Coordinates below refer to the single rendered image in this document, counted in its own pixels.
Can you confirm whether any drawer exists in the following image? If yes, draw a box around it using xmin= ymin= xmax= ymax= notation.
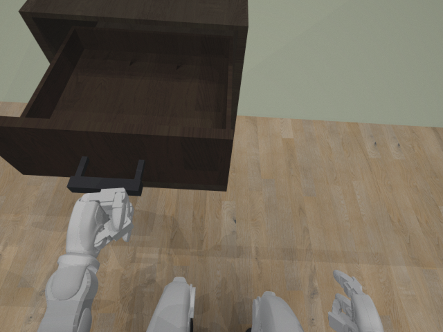
xmin=0 ymin=26 xmax=234 ymax=186

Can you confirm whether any right robot hand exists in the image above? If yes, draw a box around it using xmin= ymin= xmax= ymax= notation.
xmin=328 ymin=270 xmax=384 ymax=332

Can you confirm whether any left robot hand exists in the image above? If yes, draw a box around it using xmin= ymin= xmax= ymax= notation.
xmin=66 ymin=188 xmax=134 ymax=258

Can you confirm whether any robot left forearm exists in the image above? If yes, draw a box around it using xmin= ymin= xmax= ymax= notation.
xmin=37 ymin=253 xmax=100 ymax=332

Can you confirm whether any cabinet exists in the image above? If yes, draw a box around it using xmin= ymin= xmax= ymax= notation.
xmin=19 ymin=0 xmax=248 ymax=192

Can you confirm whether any robot thigh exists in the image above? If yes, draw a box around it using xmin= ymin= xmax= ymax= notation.
xmin=252 ymin=295 xmax=304 ymax=332
xmin=146 ymin=282 xmax=196 ymax=332

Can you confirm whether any robot left thigh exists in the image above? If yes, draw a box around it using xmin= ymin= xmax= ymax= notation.
xmin=146 ymin=282 xmax=196 ymax=332

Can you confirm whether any handle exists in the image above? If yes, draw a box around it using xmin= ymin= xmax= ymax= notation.
xmin=67 ymin=156 xmax=145 ymax=196

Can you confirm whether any robot right thigh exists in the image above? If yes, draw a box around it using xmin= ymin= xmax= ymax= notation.
xmin=252 ymin=295 xmax=304 ymax=332

